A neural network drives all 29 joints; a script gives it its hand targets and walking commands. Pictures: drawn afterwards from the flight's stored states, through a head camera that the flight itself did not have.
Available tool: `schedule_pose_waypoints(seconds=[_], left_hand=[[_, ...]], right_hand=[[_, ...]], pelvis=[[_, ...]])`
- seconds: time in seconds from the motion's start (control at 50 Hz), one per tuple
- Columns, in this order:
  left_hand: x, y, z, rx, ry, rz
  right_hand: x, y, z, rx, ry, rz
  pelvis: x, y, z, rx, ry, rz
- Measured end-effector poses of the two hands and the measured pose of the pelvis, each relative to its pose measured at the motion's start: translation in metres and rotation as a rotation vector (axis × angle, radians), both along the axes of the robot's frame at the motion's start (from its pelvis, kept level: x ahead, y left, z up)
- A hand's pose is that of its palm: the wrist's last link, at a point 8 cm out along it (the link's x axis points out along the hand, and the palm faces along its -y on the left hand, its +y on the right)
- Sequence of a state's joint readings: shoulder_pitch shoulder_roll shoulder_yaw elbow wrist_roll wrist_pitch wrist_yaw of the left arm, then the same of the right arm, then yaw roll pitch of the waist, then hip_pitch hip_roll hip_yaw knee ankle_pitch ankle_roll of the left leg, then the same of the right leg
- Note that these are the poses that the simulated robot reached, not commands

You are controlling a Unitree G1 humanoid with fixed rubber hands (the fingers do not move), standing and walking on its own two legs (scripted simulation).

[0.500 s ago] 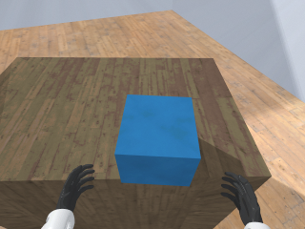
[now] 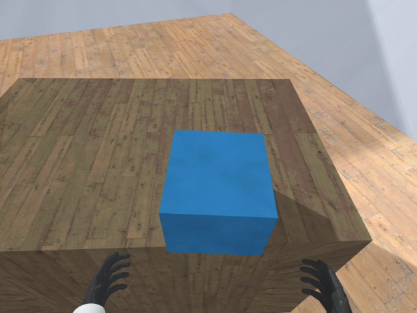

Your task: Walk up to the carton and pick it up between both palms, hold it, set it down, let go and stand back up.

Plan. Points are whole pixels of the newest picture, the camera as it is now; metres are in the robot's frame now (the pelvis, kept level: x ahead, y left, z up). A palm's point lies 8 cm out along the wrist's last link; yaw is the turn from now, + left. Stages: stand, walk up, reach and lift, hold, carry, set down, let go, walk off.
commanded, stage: set down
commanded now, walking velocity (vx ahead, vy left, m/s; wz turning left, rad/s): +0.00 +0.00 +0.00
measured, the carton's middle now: (216, 190) +0.37 +0.01 +0.02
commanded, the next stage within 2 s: let go in 0.66 s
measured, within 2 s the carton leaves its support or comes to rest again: neither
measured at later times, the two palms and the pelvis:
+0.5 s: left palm (98, 308) +0.15 +0.23 -0.08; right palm out of the picture +0.15 -0.23 -0.08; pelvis +0.00 +0.00 +0.00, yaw +0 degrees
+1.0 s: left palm (104, 303) +0.16 +0.22 -0.08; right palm out of the picture +0.15 -0.24 -0.08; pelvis +0.00 -0.01 +0.00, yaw +0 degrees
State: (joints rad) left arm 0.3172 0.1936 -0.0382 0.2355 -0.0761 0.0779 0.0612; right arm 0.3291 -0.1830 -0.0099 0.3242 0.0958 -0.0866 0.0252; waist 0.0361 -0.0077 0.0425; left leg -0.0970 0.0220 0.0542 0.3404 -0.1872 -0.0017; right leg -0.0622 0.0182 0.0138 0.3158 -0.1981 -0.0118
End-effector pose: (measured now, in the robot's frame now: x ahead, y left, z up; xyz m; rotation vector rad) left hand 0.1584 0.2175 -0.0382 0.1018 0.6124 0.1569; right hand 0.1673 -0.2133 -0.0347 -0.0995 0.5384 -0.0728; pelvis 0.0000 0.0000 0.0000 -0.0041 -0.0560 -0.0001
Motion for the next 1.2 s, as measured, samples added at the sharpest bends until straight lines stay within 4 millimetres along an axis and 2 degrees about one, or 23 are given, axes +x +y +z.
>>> schedule_pose_waypoints(seconds=[0.3,0.56,0.86,1.2], left_hand=[[-0.007,0.007,-0.026,0.034,0.136,-0.019],[-0.006,0.006,-0.043,0.040,0.224,-0.029],[0.003,0.001,-0.043,0.038,0.218,-0.046],[-0.003,-0.002,-0.043,0.035,0.209,-0.049]], right_hand=[[-0.009,-0.005,-0.031,-0.035,0.107,0.015],[-0.017,-0.014,-0.050,-0.059,0.180,0.009],[-0.018,-0.023,-0.050,-0.077,0.172,0.004],[-0.023,-0.024,-0.049,-0.077,0.166,0.001]], pelvis=[[-0.002,-0.002,-0.002,-0.001,0.003,0.005],[-0.002,-0.005,-0.003,0.003,0.004,0.001],[0.000,-0.008,-0.004,0.006,-0.005,-0.002],[-0.004,-0.007,-0.005,0.006,-0.012,-0.003]])
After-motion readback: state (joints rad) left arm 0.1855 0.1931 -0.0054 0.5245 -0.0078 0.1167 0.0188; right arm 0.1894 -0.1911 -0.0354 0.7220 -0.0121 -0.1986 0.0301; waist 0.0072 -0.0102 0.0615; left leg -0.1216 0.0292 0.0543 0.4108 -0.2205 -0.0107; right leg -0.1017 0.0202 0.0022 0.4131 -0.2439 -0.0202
